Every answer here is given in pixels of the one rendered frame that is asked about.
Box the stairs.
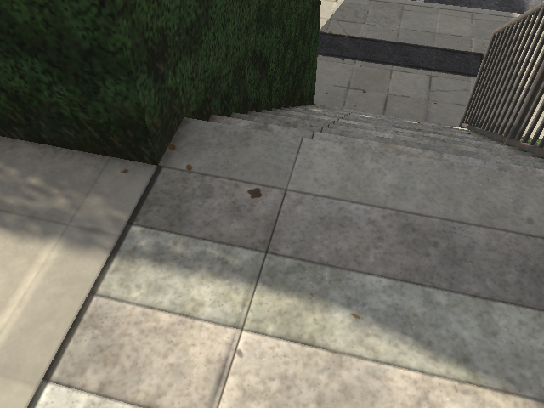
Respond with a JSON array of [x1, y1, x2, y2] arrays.
[[209, 104, 544, 178]]

